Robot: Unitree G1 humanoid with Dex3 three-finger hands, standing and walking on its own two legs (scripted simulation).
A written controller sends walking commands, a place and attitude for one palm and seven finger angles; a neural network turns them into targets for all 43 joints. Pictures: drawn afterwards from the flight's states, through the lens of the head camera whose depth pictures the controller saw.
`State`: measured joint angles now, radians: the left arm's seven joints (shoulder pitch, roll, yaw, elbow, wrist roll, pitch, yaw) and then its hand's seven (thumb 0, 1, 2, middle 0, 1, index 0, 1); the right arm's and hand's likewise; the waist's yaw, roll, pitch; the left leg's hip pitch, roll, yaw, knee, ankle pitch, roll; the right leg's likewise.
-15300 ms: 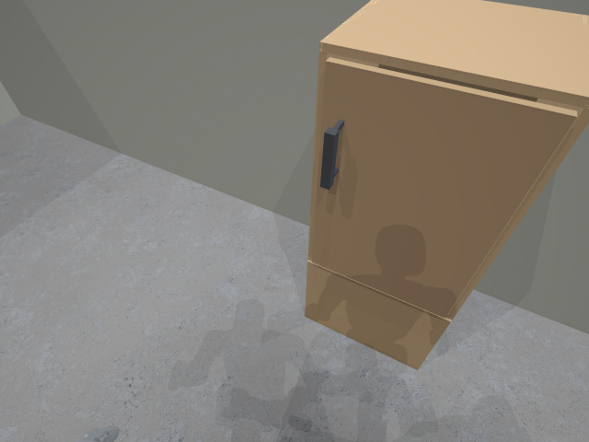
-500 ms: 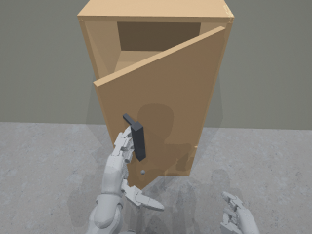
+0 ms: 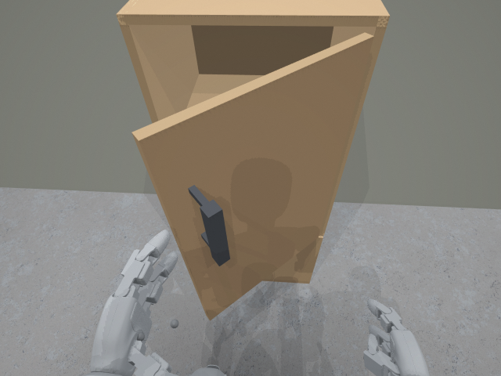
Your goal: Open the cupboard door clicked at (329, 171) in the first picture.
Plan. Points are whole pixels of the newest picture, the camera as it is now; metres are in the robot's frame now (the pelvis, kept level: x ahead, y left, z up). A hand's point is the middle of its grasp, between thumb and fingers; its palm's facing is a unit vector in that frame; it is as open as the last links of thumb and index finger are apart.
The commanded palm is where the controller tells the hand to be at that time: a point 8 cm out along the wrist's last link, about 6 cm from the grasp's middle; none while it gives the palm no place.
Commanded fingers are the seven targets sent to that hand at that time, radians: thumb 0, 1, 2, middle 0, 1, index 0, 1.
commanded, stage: slide the hand sideways off the handle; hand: left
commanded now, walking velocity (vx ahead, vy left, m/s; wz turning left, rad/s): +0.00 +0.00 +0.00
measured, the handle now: (209, 226) +0.31 +0.09 +0.10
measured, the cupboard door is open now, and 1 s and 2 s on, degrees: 42 42 42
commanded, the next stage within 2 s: draw the hand back to the body in 0.18 s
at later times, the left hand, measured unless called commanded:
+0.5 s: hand (133, 327) +0.16 +0.15 +0.11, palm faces -0.03 -1.00 -0.06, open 16.3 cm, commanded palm +0.13 +0.21 +0.12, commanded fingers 0.00 -0.50 0.30 -0.15 -0.30 -0.15 -0.30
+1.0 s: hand (58, 301) +0.18 +0.23 +0.15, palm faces +0.22 -0.93 -0.30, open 14.7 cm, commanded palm +0.14 +0.27 +0.18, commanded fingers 0.00 0.09 0.56 -0.17 -0.30 -0.17 -0.30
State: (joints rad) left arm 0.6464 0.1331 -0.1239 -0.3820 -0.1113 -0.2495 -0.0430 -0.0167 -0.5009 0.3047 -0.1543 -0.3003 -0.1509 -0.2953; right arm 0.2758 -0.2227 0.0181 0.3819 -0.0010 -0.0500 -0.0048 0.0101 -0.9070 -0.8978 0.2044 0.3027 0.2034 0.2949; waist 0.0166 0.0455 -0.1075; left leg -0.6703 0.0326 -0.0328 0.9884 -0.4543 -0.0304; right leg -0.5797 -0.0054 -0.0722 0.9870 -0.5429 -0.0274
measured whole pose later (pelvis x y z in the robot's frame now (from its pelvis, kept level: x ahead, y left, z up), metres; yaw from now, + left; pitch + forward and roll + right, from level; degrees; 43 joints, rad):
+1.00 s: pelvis +0.00 +0.03 +0.03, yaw -1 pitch +1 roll -2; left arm 0.63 0.29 0.11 -0.53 -0.07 -0.02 0.09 -0.01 -0.22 0.42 -0.17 -0.30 -0.16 -0.30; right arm 0.27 -0.21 0.06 0.48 0.02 -0.12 -0.11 0.01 -0.91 -0.90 0.21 0.30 0.20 0.30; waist 0.05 0.05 -0.07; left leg -0.43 0.03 -0.01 0.78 -0.37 0.01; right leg -0.32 0.00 -0.05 0.71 -0.41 0.01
